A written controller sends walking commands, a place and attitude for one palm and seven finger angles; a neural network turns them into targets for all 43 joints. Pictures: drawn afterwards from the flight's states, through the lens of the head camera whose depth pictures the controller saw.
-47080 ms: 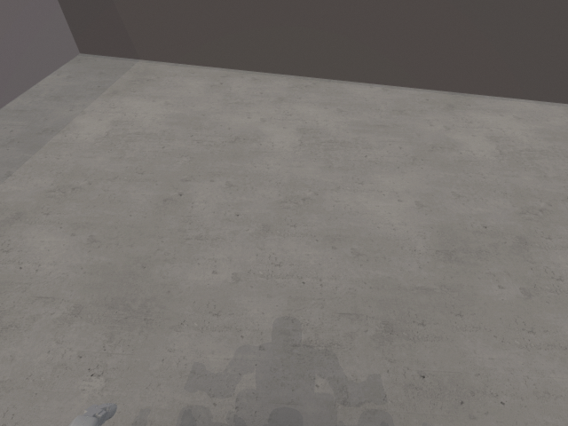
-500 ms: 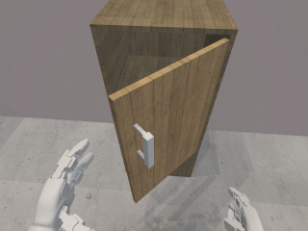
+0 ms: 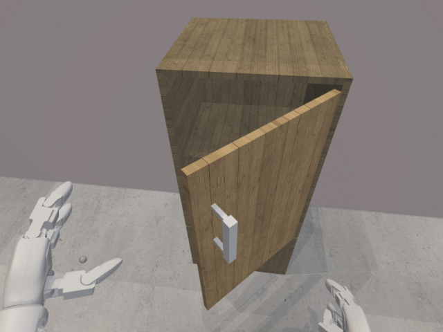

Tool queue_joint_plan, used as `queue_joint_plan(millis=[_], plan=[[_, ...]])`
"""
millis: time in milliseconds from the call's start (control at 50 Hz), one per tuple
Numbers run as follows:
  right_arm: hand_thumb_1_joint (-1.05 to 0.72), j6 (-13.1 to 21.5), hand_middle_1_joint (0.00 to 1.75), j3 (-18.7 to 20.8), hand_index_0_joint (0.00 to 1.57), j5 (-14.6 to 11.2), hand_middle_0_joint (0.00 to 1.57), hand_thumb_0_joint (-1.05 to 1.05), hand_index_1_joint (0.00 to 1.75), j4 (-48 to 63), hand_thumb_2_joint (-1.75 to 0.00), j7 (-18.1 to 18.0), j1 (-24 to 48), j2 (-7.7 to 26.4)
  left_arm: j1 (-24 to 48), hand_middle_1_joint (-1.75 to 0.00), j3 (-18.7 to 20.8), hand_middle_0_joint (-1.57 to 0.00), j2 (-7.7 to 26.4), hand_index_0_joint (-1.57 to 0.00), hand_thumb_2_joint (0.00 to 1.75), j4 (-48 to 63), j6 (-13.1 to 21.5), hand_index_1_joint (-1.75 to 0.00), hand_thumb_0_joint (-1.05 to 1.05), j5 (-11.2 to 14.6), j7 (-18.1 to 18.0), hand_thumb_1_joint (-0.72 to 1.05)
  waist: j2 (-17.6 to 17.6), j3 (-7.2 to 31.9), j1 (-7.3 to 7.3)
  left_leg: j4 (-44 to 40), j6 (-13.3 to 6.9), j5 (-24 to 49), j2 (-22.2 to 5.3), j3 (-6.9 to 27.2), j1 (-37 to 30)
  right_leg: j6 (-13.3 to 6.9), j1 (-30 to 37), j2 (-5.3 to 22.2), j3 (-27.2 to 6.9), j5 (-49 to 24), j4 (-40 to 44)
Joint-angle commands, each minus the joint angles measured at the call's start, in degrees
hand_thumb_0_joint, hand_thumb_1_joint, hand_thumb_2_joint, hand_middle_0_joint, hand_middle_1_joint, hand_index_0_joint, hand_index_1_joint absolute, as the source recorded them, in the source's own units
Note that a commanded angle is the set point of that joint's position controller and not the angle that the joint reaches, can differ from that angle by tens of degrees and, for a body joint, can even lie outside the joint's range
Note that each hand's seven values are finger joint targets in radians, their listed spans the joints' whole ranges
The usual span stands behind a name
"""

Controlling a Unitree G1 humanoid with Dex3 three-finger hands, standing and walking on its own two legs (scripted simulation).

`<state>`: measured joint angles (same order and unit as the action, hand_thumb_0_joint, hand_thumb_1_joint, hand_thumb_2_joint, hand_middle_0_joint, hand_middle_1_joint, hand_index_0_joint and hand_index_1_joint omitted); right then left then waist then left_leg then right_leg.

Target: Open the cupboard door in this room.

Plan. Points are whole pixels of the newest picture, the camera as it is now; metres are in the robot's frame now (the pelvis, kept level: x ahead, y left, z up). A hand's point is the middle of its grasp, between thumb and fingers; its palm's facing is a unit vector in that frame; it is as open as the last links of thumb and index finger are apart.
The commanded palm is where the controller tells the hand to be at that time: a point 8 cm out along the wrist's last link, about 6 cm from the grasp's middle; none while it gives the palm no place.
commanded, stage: draw the hand back to the body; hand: left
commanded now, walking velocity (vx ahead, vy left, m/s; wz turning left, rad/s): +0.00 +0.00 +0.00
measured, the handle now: (223, 234) +0.30 +0.04 +0.02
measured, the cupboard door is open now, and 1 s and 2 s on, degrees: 46 46 46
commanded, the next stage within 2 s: step back with the hand held close in 0.68 s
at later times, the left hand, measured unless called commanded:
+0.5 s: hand (56, 232) +0.19 +0.25 +0.17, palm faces +0.46 -0.80 -0.39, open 7.7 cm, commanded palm +0.14 +0.28 +0.19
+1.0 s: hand (67, 233) +0.20 +0.23 +0.17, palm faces +0.39 -0.79 -0.47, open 7.4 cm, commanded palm +0.13 +0.27 +0.19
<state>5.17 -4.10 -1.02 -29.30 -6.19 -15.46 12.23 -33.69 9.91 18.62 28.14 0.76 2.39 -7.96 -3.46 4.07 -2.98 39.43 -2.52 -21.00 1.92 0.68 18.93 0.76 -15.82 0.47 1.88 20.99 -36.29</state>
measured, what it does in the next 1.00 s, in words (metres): stands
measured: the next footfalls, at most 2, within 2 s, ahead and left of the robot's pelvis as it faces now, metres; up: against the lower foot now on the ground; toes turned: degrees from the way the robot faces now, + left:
left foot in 1.76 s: -0.06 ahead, +0.11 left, +0.00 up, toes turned +5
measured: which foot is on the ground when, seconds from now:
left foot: down 0.00-1.00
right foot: down 0.00-1.00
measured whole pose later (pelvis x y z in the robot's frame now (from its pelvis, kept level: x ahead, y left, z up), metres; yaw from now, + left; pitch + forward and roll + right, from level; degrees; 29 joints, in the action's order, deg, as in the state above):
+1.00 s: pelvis -0.01 -0.03 +0.02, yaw -1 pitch -1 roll -1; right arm 1.2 -0.2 -0.3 -34.0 -4.1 -9.0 13.9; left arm -28.9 21.5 20.6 22.6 6.8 3.2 -6.2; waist -4.2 -1.8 -1.1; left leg 25.9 -0.3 -13.3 -0.5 1.1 11.5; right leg -1.3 -8.2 -2.0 2.1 12.6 -21.8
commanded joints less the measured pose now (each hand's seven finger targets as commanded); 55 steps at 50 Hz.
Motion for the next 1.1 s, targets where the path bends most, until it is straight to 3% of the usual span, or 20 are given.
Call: queue_joint_plan(millis=[0,140,220,280,340,360,460,500,620,760,780,800,820,840,880,940,980,1000,1080], plan=[[-0.9,3.8,0.3,3.03,0.2,0.03,0.2,0.0,0.3,7.98,-0.9,-0.15,8.27,6.33,3.58,-0.3,8.24,-0.18,8.14,-0.18,0.69,8.86,3.92,-0.3,0.0,0.31,-0.84,0.41,1.39,0.02,-0.13,-11.62,2.49,16.58,-3.73,3.18,-4.38,-2.43,2.58,-0.61,1.18,-11.4,7.65],[-0.9,3.44,0.3,3.46,0.2,0.28,0.2,0.0,0.3,6.01,-0.9,0.17,9.94,6.24,8.01,-0.3,13.48,-0.19,10.59,-0.19,0.8,8.72,4.8,-0.3,0.0,1.09,-0.49,0.65,0.54,0.31,-0.66,-14.67,2.29,19.0,-3.47,1.66,-8.17,-2.34,7.13,-0.54,0.64,-15.02,10.93],[-0.9,3.85,0.3,3.63,0.2,0.4,0.2,0.0,0.3,4.78,-0.9,0.3,10.57,6.21,10.59,-0.3,15.8,-0.2,12.17,-0.2,0.86,9.72,5.43,-0.3,0.0,1.2,-0.61,0.8,-2.63,0.6,-0.79,-15.55,2.26,21.21,-3.23,1.06,-10.08,-2.36,8.78,-0.44,0.32,-17.11,12.38],[-0.9,4.01,0.3,3.86,0.2,0.45,0.2,0.0,0.3,3.93,-0.9,0.53,10.75,6.35,12.8,-0.3,17.76,-0.2,13.42,-0.2,0.9,9.34,5.83,-0.3,0.0,1.37,-0.77,0.9,-2.27,0.38,-0.81,-16.41,2.29,21.03,-3.14,1.12,-10.85,-2.37,9.29,-0.66,0.43,-17.09,13.34],[-0.9,3.61,0.3,4.2,0.2,0.41,0.2,0.0,0.3,3.5,-0.9,0.93,10.87,6.58,10.53,-0.3,14.55,-0.2,9.53,-0.2,0.9,5.39,5.42,-0.3,0.0,1.65,0.06,0.9,-0.83,-2.26,-0.41,-17.14,2.09,20.62,-3.33,0.82,-11.17,-2.1,8.55,-0.66,0.43,-16.89,14.29],[-0.9,3.34,0.3,4.34,0.2,0.45,0.2,0.0,0.3,3.43,-0.9,0.97,10.97,6.69,9.96,-0.3,14.32,-0.2,9.22,-0.2,0.9,3.98,5.23,-0.3,0.0,1.8,0.24,0.9,1.57,-3.05,-0.43,-17.15,1.76,20.07,-3.24,0.47,-11.08,-1.92,8.41,-0.7,0.44,-17.26,14.72],[-0.9,2.48,0.3,4.86,0.2,0.57,0.2,0.0,0.3,3.64,-0.9,0.94,11.75,6.76,11.03,-0.3,15.41,-0.2,10.83,-0.2,0.9,4.93,5.65,-0.3,0.0,1.8,0.51,0.9,2.42,-0.76,-0.75,-17.55,1.19,18.41,-2.85,-0.11,-11.98,-1.71,10.0,-0.55,-0.27,-17.2,15.68],[-0.9,2.53,0.3,4.87,0.2,0.55,0.2,0.0,0.3,3.63,-0.9,0.67,12.27,6.77,12.5,-0.3,16.53,-0.2,12.69,-0.2,0.9,6.68,5.98,-0.3,0.0,1.63,0.35,0.9,1.41,-0.05,-0.98,-17.47,1.13,18.25,-2.71,-0.22,-12.64,-1.87,10.65,-0.61,-0.48,-17.27,16.28],[-0.9,3.78,0.3,4.46,0.2,0.68,0.2,0.0,0.3,2.85,-0.9,0.48,12.46,6.0,12.81,-0.3,16.68,-0.2,12.93,-0.2,0.9,8.84,6.62,-0.3,0.0,1.4,-0.03,0.9,-3.0,-0.85,-0.92,-17.34,1.41,19.11,-2.22,-0.46,-13.62,-1.96,10.56,-0.43,-0.78,-18.37,17.02],[-0.9,3.24,0.3,4.88,0.2,0.52,0.2,0.0,0.3,2.34,-0.9,0.67,12.67,6.11,11.49,-0.3,15.31,-0.2,10.64,-0.2,0.9,3.31,6.34,-0.3,0.0,1.98,0.65,0.9,2.25,-4.04,-0.68,-17.75,0.94,17.17,-2.38,-0.81,-13.51,-1.39,8.88,-0.63,-1.1,-16.14,18.53],[-0.9,3.44,0.3,4.94,0.2,0.57,0.2,0.0,0.3,2.47,-0.9,0.72,13.01,6.25,15.93,-0.3,15.4,-0.2,11.75,-0.2,0.9,6.58,6.92,-0.3,0.0,1.85,0.6,0.9,1.91,-2.19,-0.49,-17.67,0.76,17.13,-2.23,-0.89,-14.34,-1.31,9.35,-0.45,-1.32,-16.24,18.7],[-0.9,2.39,0.3,4.24,0.2,-0.27,0.2,0.0,0.3,4.21,-0.9,0.95,10.91,6.69,24.94,-0.3,24.33,-0.2,21.05,-0.2,0.9,7.67,9.81,-0.3,0.0,0.77,-0.26,0.9,-0.55,-9.08,1.81,-16.48,0.23,12.51,-2.71,0.64,-9.87,-1.3,3.74,2.02,-5.4,-16.69,22.18],[-0.9,1.75,0.3,5.28,0.2,0.32,0.2,0.0,0.3,2.85,-0.9,0.93,11.52,6.82,16.03,-0.3,19.92,-0.2,14.78,-0.2,0.9,2.83,9.92,-0.3,0.0,1.13,0.56,0.9,4.9,-5.87,1.85,-14.11,0.07,13.9,-2.89,1.59,-10.38,-1.39,3.99,3.23,-5.94,-18.54,22.18],[-0.9,1.13,0.3,5.61,0.2,0.51,0.2,0.0,0.3,2.98,-0.9,1.22,11.92,7.3,10.96,-0.3,18.22,-0.2,13.08,-0.2,0.9,1.08,9.3,-0.3,0.0,1.16,0.97,0.9,5.6,-5.18,1.99,-13.26,0.05,15.32,-2.78,1.06,-11.55,-1.44,3.18,3.77,-6.45,-20.67,22.33],[-0.9,-0.22,0.3,5.93,0.2,0.65,0.2,0.0,0.3,3.71,-0.9,1.62,11.73,7.54,7.7,-0.3,16.83,-0.2,11.86,-0.2,0.9,2.73,9.32,-0.3,0.0,0.97,1.23,0.9,5.23,-2.48,2.27,-13.03,0.33,18.67,-3.06,0.56,-11.45,-1.13,4.8,4.21,-4.99,-25.12,20.39],[-0.9,-1.7,0.3,6.5,0.2,0.5,0.2,0.0,0.3,4.76,-0.9,1.55,11.9,7.82,4.08,-0.3,18.04,-0.2,12.85,-0.2,0.9,6.2,9.52,-0.3,0.0,1.11,0.76,0.9,2.08,3.29,2.31,-13.6,0.68,26.46,-4.16,0.24,-12.02,-0.83,8.24,3.82,-3.56,-31.73,16.38],[-0.9,-2.6,0.3,6.84,0.2,0.24,0.2,0.0,0.3,5.6,-0.9,1.46,11.86,7.54,3.11,-0.3,19.59,-0.2,14.53,-0.2,0.9,9.19,9.51,-0.3,0.0,1.24,0.25,0.9,3.54,6.09,2.39,-12.74,0.87,28.75,-4.38,-0.08,-11.63,-0.59,9.74,3.89,-3.46,-35.2,14.79],[-0.9,-2.96,0.3,6.88,0.2,0.25,0.2,0.0,0.3,5.69,-0.9,1.23,11.95,7.71,3.13,-0.3,20.67,-0.2,15.83,-0.2,0.9,10.43,9.56,-0.3,0.0,1.28,-0.1,0.9,2.19,6.47,2.31,-12.99,1.01,29.98,-4.54,0.46,-10.66,-0.86,10.73,4.12,-3.02,-35.75,13.79],[-0.9,-3.71,0.3,7.17,0.2,-0.08,0.2,0.0,0.3,6.77,-0.9,0.73,12.0,7.05,1.27,-0.3,22.44,-0.2,16.92,-0.2,0.9,11.83,9.78,-0.3,0.0,1.53,-0.95,0.9,3.35,6.59,2.42,-12.75,1.05,29.79,-5.04,0.87,-8.77,-0.73,9.56,3.46,-3.73,-34.98,12.43]])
